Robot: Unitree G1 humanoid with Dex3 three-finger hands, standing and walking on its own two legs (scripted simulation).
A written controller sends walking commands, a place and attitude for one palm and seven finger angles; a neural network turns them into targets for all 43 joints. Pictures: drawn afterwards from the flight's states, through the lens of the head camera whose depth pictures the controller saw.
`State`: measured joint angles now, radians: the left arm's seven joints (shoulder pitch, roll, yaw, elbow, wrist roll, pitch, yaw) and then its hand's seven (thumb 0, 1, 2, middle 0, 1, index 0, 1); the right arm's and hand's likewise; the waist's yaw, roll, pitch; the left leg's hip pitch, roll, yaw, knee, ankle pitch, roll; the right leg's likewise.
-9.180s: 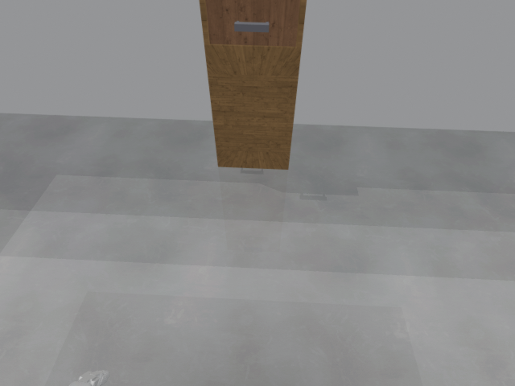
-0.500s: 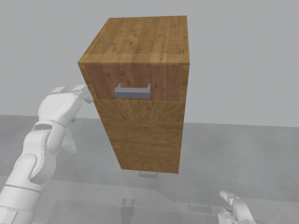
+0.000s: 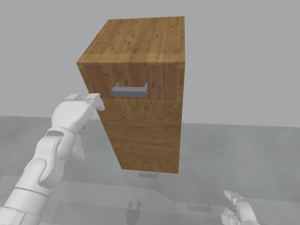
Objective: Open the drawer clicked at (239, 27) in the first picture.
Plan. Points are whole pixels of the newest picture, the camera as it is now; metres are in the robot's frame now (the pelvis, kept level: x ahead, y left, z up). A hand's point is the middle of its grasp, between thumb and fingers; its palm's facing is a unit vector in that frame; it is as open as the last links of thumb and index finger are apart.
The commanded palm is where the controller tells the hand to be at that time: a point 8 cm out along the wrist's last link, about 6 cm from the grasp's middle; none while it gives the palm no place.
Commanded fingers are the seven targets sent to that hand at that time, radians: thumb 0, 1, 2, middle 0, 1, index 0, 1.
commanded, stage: move the hooked fingers above the handle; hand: left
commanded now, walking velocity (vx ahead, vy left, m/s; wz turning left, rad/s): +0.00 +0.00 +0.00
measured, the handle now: (131, 88) +0.59 +0.17 +0.03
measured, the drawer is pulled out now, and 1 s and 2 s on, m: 0.00 0.00 0.00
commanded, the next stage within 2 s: none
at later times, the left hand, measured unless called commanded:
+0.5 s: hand (108, 109) +0.40 +0.19 +0.10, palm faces -0.01 -0.08 -1.00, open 13.8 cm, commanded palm +0.39 +0.21 +0.17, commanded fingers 0.00 -0.50 0.30 -0.30 -1.20 -0.30 -1.20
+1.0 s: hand (125, 93) +0.48 +0.15 +0.09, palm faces +0.02 -0.08 -1.00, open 13.8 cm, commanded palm +0.46 +0.18 +0.15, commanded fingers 0.00 -0.50 0.30 -0.30 -1.20 -0.30 -1.20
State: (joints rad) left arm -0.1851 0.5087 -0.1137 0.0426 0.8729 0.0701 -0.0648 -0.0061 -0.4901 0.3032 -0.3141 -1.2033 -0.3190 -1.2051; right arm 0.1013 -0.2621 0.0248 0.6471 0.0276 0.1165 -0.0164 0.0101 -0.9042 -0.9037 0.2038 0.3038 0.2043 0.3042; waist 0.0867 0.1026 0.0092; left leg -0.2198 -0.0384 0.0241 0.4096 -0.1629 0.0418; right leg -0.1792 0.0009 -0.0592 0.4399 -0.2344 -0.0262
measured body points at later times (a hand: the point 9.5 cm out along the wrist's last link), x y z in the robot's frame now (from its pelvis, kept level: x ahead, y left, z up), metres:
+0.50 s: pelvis +0.04 -0.01 +0.00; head +0.06 -0.04 +0.44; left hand +0.39 +0.19 +0.15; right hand +0.19 -0.26 -0.13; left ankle +0.04 +0.09 -0.74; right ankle +0.00 -0.10 -0.74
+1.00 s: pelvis +0.05 -0.01 -0.01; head +0.09 -0.03 +0.44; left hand +0.48 +0.16 +0.15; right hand +0.18 -0.26 -0.14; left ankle +0.04 +0.09 -0.74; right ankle +0.00 -0.10 -0.74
